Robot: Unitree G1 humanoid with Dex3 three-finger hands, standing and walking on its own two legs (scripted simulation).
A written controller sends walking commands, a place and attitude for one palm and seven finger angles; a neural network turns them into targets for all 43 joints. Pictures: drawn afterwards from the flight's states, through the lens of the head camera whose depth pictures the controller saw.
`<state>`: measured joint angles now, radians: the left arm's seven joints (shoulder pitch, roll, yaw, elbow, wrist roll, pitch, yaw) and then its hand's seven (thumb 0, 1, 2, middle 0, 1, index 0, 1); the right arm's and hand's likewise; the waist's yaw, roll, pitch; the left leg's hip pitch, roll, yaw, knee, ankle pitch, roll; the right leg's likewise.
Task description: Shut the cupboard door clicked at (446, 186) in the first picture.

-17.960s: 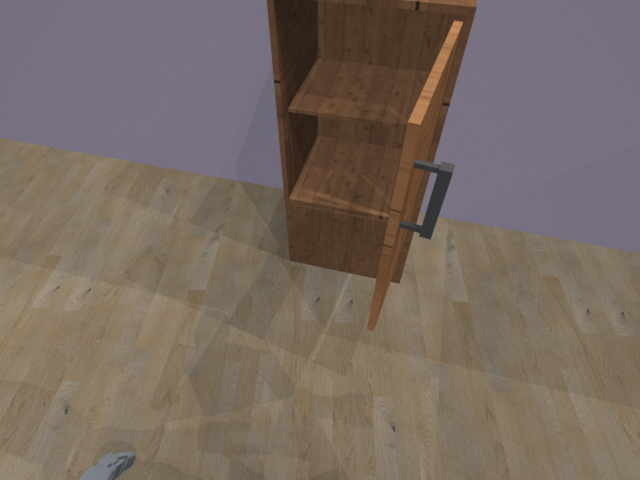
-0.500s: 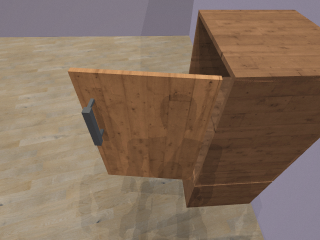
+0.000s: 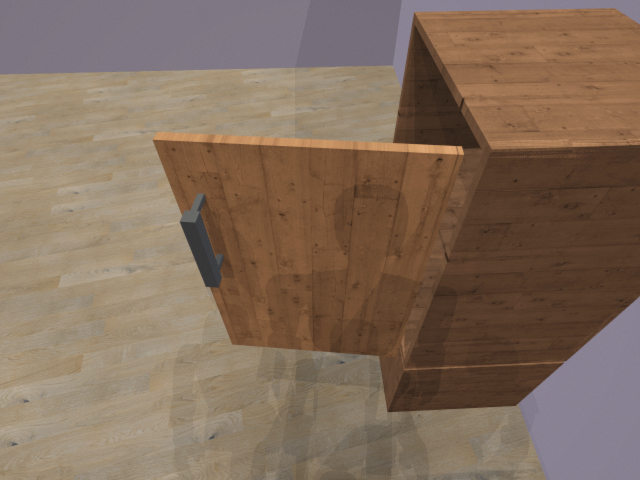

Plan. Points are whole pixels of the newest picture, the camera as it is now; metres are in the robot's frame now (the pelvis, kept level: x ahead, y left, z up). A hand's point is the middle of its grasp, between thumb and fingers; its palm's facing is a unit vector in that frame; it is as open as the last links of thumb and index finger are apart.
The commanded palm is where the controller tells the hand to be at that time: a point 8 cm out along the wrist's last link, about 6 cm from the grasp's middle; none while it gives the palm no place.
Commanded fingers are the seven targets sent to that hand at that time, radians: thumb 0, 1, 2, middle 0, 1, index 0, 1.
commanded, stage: look again from close up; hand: left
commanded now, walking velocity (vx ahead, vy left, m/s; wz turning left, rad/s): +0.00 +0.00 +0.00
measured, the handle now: (206, 242) +0.45 +0.21 +0.01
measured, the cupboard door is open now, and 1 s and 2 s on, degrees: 83 83 83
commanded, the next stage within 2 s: raise the hand and make a fist in 0.38 s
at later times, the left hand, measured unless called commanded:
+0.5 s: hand out of the picture +0.05 +0.23 -0.17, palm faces -0.01 -0.97 -0.24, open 7.4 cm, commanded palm +0.11 +0.28 -0.07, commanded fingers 0.00 0.90 0.90 -0.22 -0.32 -0.22 -0.32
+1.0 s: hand out of the picture +0.13 +0.22 -0.05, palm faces +0.09 -1.00 -0.05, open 5.7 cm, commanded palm +0.14 +0.27 -0.04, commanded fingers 0.00 0.90 0.90 -0.68 -0.82 -0.68 -0.82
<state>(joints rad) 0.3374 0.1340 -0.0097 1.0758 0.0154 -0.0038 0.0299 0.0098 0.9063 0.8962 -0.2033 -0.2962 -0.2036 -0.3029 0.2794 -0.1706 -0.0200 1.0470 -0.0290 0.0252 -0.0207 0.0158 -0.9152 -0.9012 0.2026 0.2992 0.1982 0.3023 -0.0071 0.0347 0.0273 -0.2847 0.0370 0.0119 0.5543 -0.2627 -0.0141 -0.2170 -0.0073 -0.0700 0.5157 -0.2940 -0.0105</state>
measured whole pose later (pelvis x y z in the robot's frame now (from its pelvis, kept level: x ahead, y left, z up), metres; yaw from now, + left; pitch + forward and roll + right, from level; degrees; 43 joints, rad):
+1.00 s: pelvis -0.04 +0.00 -0.10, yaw +2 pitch +12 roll -2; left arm 0.48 0.26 0.23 0.04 -0.33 -0.51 -0.36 0.03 0.90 0.90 -0.51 -0.63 -0.51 -0.63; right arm 0.21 -0.28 -0.03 0.53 0.03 -0.31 -0.04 0.02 -0.90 -0.90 0.20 0.30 0.20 0.30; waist 0.04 -0.01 -0.12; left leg -0.95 0.02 -0.05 1.24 -0.50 -0.01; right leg -0.88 0.00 -0.09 1.21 -0.54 -0.03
